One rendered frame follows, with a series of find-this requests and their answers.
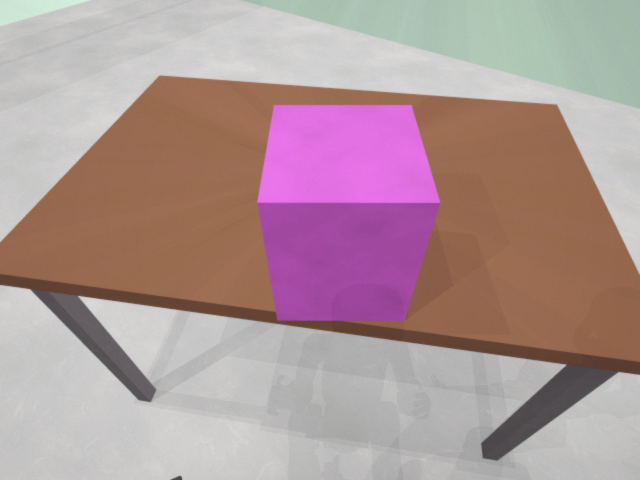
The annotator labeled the carton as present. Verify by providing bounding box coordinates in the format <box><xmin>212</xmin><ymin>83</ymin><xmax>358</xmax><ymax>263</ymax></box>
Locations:
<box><xmin>257</xmin><ymin>105</ymin><xmax>440</xmax><ymax>321</ymax></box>

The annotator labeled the table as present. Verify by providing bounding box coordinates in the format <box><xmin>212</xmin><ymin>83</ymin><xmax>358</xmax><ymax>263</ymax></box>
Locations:
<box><xmin>0</xmin><ymin>75</ymin><xmax>640</xmax><ymax>461</ymax></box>

